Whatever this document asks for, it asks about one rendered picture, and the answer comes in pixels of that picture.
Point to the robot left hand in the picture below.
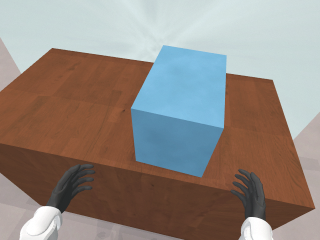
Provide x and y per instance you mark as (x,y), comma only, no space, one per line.
(67,187)

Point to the carton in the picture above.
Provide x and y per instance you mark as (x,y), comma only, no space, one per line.
(178,114)

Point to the robot left forearm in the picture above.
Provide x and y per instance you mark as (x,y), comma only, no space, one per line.
(44,225)

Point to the pedestal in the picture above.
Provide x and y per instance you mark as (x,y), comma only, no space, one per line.
(71,108)

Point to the robot right hand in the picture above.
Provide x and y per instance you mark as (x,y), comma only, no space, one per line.
(254,199)

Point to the robot right forearm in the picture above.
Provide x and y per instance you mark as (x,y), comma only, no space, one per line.
(254,228)

